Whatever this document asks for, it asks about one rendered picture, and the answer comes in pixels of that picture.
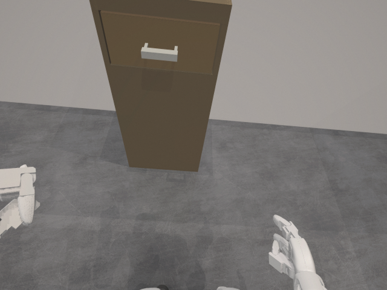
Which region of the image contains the robot right hand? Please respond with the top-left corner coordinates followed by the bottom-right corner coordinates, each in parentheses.
top-left (269, 215), bottom-right (316, 279)

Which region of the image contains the robot left hand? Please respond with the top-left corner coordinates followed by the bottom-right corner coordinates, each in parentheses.
top-left (0, 164), bottom-right (40, 239)

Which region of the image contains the robot right forearm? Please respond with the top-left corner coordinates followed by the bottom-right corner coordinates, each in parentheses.
top-left (293, 271), bottom-right (327, 290)

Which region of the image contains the drawer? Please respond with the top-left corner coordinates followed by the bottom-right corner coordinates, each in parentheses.
top-left (100, 10), bottom-right (220, 73)

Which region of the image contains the handle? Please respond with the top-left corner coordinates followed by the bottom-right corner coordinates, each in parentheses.
top-left (141, 43), bottom-right (178, 62)

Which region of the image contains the cabinet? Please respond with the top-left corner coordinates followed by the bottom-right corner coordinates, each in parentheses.
top-left (89, 0), bottom-right (232, 172)

